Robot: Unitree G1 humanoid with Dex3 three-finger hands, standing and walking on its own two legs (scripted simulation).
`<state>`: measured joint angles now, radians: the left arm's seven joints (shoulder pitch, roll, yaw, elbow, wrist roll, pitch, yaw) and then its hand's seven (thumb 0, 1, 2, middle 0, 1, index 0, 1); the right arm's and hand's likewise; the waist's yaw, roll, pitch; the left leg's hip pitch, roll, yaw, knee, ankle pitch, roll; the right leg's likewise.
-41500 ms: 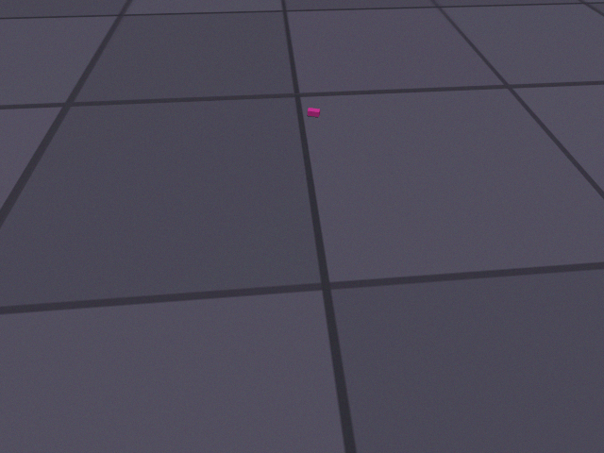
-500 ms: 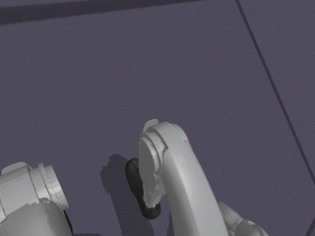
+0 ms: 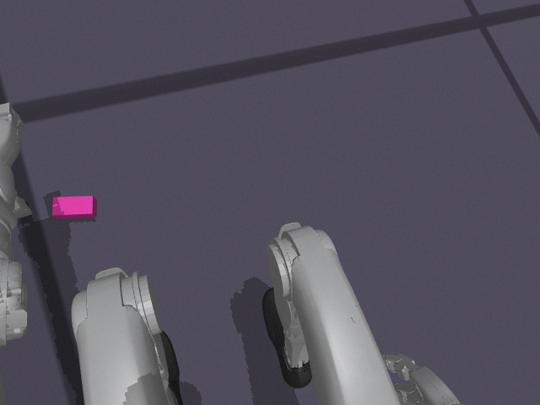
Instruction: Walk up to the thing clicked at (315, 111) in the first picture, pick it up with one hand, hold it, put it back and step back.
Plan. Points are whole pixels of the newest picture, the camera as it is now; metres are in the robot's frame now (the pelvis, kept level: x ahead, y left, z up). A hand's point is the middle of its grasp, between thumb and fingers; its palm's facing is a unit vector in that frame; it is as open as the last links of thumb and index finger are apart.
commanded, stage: withdraw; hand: left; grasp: from above
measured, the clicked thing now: (75, 207) +0.48 +0.26 -0.34
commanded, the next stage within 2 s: home in 0.26 s
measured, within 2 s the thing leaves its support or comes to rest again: neither
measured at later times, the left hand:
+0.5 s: hand (33, 191) +0.48 +0.28 -0.22, palm faces -0.35 -0.07 -0.93, open 12.7 cm
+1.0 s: hand out of the picture +0.36 +0.26 -0.01, palm faces -0.25 -0.70 -0.67, open 8.0 cm
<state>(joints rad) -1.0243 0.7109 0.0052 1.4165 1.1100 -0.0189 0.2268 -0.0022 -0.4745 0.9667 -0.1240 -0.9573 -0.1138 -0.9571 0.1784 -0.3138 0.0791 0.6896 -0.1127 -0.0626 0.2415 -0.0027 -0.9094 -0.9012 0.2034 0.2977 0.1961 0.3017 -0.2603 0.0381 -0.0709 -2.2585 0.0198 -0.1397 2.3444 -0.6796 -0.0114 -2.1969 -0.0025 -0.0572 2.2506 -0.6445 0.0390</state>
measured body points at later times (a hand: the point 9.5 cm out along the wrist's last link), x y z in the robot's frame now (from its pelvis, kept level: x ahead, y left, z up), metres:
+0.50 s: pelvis +0.00 +0.00 -0.04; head +0.25 +0.08 +0.32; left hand +0.50 +0.29 -0.16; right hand +0.04 -0.27 -0.13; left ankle +0.08 +0.13 -0.32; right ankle +0.11 -0.13 -0.32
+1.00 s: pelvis +0.01 +0.00 +0.11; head +0.20 +0.04 +0.51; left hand +0.37 +0.29 +0.03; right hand +0.17 -0.27 -0.01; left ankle +0.08 +0.13 -0.32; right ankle +0.11 -0.13 -0.32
